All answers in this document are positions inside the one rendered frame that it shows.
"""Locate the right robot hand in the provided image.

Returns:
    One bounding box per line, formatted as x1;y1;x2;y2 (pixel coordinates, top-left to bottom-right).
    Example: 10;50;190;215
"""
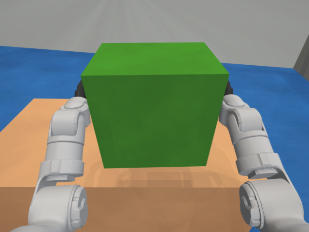
224;81;233;96

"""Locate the pedestal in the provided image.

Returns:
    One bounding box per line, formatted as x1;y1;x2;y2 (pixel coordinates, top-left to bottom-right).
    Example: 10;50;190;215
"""
0;99;267;232

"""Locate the robot right upper arm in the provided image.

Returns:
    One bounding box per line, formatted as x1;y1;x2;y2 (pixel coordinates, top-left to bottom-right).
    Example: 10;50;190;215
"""
239;178;309;232

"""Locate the carton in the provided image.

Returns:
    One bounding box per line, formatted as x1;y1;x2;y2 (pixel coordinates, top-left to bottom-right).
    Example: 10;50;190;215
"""
81;42;229;169

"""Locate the robot left forearm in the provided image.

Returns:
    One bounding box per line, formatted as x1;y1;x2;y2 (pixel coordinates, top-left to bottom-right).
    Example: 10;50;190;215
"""
28;97;91;225

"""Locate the robot left upper arm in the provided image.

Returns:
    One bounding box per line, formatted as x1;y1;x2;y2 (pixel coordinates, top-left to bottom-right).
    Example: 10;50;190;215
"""
10;185;88;232

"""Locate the robot right forearm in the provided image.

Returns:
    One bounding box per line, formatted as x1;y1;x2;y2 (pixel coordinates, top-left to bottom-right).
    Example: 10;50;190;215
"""
219;94;304;218

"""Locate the left robot hand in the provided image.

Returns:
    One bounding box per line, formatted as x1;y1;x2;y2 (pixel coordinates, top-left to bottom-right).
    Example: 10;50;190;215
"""
74;80;86;99

